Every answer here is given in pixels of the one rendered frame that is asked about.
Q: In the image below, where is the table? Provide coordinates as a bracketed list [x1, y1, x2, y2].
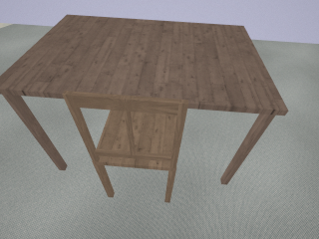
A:
[0, 14, 288, 185]

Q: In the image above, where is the chair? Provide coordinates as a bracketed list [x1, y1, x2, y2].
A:
[62, 91, 188, 203]

